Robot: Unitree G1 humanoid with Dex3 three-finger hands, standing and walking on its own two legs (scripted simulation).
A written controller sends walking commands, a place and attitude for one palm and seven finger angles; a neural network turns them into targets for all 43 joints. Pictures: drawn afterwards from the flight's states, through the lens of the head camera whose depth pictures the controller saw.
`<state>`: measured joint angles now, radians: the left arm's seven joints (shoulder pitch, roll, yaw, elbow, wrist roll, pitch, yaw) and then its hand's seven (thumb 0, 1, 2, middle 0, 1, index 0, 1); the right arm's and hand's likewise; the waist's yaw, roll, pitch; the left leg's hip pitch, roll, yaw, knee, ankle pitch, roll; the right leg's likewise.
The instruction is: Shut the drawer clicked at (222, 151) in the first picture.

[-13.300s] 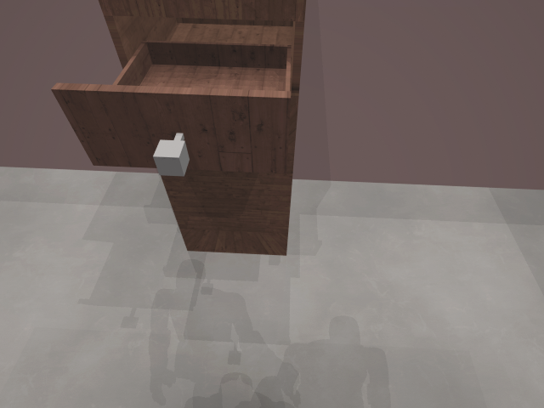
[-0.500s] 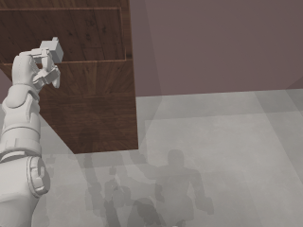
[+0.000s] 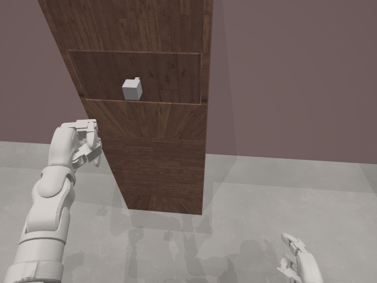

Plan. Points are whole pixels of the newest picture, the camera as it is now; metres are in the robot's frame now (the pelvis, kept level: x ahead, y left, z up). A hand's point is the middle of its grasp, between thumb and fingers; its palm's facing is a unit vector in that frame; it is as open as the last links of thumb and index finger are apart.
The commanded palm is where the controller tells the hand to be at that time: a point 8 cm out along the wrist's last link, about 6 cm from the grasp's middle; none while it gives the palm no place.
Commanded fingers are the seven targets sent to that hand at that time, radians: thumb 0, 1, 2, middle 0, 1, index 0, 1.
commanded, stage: draw the hand back to the body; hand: left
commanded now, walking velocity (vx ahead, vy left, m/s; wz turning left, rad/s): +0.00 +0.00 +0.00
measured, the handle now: (134, 85) +0.62 +0.21 +0.11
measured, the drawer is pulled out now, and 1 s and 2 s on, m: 0.00 0.00 0.00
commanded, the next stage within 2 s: step back with the hand held close in 0.76 s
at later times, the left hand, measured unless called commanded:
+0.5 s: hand (55, 203) +0.20 +0.23 +0.16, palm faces +0.35 -0.87 -0.35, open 3.2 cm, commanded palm +0.15 +0.27 +0.18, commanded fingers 0.00 0.90 0.90 -1.40 -1.60 -1.40 -1.60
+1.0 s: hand (34, 208) +0.18 +0.24 +0.18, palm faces +0.41 -0.81 -0.43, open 3.2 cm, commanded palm +0.13 +0.27 +0.18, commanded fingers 0.00 0.90 0.90 -1.40 -1.60 -1.40 -1.60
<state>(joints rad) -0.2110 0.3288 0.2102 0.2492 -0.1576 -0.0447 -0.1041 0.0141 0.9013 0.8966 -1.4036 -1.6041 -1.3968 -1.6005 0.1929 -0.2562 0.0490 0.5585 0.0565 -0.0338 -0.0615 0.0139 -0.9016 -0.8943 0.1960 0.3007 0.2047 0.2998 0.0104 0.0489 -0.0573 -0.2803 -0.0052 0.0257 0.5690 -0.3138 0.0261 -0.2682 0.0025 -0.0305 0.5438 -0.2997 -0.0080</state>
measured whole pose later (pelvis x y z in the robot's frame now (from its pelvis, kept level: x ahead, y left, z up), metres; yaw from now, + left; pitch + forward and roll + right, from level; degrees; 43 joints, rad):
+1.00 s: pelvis +0.00 -0.01 +0.01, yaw +0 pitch -3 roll -1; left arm 0.51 0.34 0.33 -0.45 -0.05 -0.15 0.10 0.01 0.89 0.90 -1.41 -1.60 -1.40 -1.60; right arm 0.18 -0.22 0.04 0.60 -0.01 -0.05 -0.06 0.02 -0.90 -0.89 0.20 0.30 0.21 0.30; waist 0.04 0.08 0.01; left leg -0.13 0.01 0.02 0.43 -0.24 0.02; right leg -0.10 0.02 -0.04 0.35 -0.21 -0.01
